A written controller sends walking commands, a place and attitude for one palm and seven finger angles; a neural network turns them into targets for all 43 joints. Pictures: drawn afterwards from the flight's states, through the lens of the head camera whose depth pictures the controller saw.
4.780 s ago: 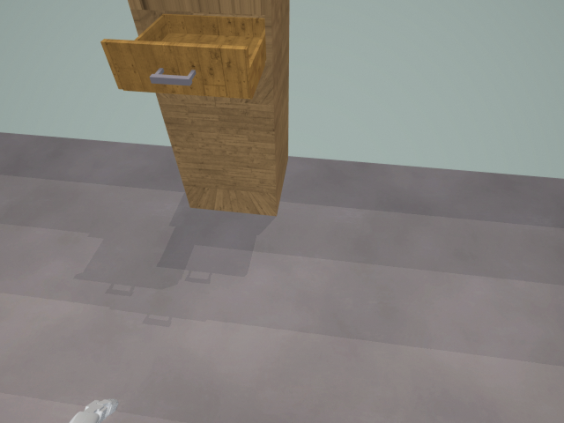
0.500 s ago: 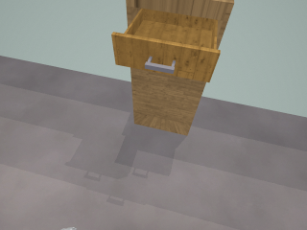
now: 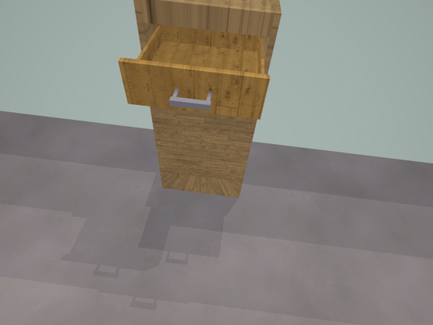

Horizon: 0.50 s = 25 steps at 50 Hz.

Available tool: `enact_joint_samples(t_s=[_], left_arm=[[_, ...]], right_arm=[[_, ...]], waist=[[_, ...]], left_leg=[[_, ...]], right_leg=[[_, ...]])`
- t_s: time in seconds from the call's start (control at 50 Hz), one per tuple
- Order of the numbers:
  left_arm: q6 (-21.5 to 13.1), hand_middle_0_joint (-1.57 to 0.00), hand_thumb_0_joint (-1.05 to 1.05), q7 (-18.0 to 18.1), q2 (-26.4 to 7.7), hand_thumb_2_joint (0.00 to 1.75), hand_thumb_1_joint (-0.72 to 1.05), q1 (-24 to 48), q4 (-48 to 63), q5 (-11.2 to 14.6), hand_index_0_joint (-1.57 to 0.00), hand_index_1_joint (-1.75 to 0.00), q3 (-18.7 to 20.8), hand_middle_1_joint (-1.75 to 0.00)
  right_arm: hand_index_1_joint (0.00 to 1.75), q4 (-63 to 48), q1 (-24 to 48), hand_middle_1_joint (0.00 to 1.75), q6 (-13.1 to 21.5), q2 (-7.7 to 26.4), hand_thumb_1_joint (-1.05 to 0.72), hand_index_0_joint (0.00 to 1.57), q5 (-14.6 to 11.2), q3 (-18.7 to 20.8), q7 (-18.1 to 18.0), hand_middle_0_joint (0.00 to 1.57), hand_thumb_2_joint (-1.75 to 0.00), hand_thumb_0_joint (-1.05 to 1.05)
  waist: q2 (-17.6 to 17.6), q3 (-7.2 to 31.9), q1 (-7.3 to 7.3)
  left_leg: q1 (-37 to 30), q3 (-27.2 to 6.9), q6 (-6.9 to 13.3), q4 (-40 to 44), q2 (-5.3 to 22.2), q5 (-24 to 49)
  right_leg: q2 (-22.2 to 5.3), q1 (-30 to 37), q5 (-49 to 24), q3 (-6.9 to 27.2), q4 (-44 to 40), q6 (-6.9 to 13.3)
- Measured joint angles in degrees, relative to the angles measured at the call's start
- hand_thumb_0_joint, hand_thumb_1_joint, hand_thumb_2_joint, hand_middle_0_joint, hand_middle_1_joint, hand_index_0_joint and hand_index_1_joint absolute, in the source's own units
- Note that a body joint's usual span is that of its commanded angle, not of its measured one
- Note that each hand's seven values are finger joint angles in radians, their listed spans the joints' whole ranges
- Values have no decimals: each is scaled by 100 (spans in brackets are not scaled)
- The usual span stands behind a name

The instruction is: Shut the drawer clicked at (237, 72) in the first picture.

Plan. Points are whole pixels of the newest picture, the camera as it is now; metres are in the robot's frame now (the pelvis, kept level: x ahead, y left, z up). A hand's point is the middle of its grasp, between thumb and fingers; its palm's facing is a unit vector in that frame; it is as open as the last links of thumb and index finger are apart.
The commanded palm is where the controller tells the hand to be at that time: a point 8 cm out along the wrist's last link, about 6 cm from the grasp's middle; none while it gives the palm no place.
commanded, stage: take the last steps up to it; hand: left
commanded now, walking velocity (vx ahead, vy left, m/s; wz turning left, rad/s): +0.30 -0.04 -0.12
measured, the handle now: (191, 99) +0.63 +0.11 +0.06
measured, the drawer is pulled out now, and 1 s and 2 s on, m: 0.24 0.24 0.24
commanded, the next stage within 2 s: come to a stop and stand still in 0.80 s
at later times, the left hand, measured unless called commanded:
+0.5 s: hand (168, 298) +0.21 +0.11 -0.17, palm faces -0.11 -0.98 -0.17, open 7.4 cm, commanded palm none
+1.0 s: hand (182, 315) +0.18 +0.08 -0.17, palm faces +0.11 -0.99 -0.13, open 7.4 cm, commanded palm none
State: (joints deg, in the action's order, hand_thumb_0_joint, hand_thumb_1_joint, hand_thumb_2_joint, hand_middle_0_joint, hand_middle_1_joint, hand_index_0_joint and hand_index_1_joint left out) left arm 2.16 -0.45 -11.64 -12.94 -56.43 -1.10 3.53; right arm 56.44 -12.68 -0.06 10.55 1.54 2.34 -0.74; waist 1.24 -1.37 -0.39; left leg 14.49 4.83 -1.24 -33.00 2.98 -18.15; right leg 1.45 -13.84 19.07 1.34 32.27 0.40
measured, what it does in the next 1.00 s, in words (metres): walks ahead: right foot, then left foot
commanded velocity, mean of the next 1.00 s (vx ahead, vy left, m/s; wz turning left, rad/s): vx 0.18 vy -0.01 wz -0.01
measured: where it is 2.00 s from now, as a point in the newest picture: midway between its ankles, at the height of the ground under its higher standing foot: outside the picture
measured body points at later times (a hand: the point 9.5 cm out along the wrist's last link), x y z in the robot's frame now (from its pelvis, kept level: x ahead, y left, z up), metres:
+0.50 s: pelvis +0.11 -0.05 +0.00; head +0.14 -0.06 +0.44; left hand +0.21 +0.17 -0.15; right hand -0.04 -0.23 -0.15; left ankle +0.00 +0.10 -0.73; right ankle +0.17 -0.15 -0.73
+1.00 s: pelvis +0.25 -0.06 +0.00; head +0.27 -0.06 +0.45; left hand +0.17 +0.13 -0.16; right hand +0.36 -0.29 -0.14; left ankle +0.32 +0.05 -0.73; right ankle +0.17 -0.16 -0.73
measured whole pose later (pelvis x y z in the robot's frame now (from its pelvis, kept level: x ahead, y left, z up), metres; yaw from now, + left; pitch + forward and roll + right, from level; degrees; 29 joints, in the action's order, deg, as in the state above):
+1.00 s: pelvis +0.25 -0.06 +0.00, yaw -1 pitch -1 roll -2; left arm -2.4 1.0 -5.8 -22.8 -66.7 -1.4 1.1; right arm 59.5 -6.8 1.5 9.1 1.6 2.1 0.2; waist -1.1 -2.7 -3.5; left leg 19.7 6.2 -0.4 -31.7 5.1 -6.1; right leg -0.3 -2.3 20.6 -11.9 24.4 1.0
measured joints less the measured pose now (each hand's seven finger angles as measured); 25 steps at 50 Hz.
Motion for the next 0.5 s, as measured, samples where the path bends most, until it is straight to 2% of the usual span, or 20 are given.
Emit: enact_joint_samples(t_s=[0.04, 0.06, 0.12, 0.2, 0.26, 0.36, 0.46, 0.48, 0.5], left_arm=[[62, -20, 1, -27, -61, 89, 91, -123, -106, -18, -20, -30, 47, -30], [83, -20, 1, -51, -81, 89, 91, -172, -160, -51, -20, -30, 64, -30], [53, -20, 1, -131, -136, 89, 91, -226, -278, -93, -20, -30, 109, -30], [-35, -20, 1, -151, -147, 89, 91, -238, -341, -77, -19, -30, 111, -30], [-38, -20, 1, -149, -111, 90, 91, -209, -400, -75, -19, -30, 88, -30], [-27, -20, 1, -159, 10, 90, 92, 15, -489, -65, -19, -30, 10, -30], [-165, -20, 1, -179, 176, 90, 92, 391, -434, -46, -19, -30, -32, -30], [-242, -20, 1, -185, 192, 90, 91, 446, -394, -49, -19, -30, -38, -30], [-345, -20, 1, -172, 221, 90, 91, 515, -362, -58, -19, -30, -33, -30]], right_arm=[[30, -29, -117, 30, 82, -86, -91, 20, 39, -56, 15, 20, -90, 0], [30, -32, -202, 30, 114, -118, -91, 20, 52, -76, 12, 20, -90, 0], [30, 55, -479, 30, 184, -216, -91, 20, 53, -123, -31, 20, -90, 0], [30, 289, -825, 30, 264, -331, -91, 20, 11, -160, -61, 20, -90, 0], [30, 466, -1057, 30, 296, -403, -91, 20, 0, -151, -62, 20, -90, 0], [30, 706, -1348, 30, 308, -471, -91, 20, 32, -103, -43, 20, -90, 0], [30, 924, -1568, 30, 253, -442, -91, 20, 58, -48, -11, 20, -90, 0], [30, 964, -1634, 30, 243, -440, -91, 20, 43, -44, -3, 20, -90, 0], [30, 1014, -1660, 30, 224, -433, -91, 20, 15, -40, 15, 20, -90, 0]], waist=[[93, 65, 5], [98, 97, 27], [115, 117, 74], [142, 81, 58], [140, 35, 81], [87, -107, 233], [-67, -218, 417], [-90, -219, 419], [-138, -244, 390]], left_leg=[[-77, 104, 226, -24, 7, -38], [-167, 134, 270, 74, 30, -46], [-520, 182, 271, 637, 36, 154], [-908, 274, 261, 1255, -2, 369], [-1123, 344, 238, 1488, -16, 379], [-1395, 450, 111, 1581, 20, 218], [-1466, 466, -134, 1175, 166, -240], [-1407, 437, -182, 906, 211, -429], [-1236, 400, -142, 411, 295, -652]], right_leg=[[14, -351, 635, -31, 975, 30], [17, -554, 679, -78, 1502, 35], [-102, -1078, 173, -155, 2610, 12], [-332, -1514, -455, -128, 3012, -83], [-504, -1635, -604, -193, 2763, -149], [-681, -1493, -474, -519, 1586, -170], [-546, -998, -451, -809, 336, -39], [-494, -790, -545, -857, 42, 11], [-456, -727, -869, -909, -18, 130]])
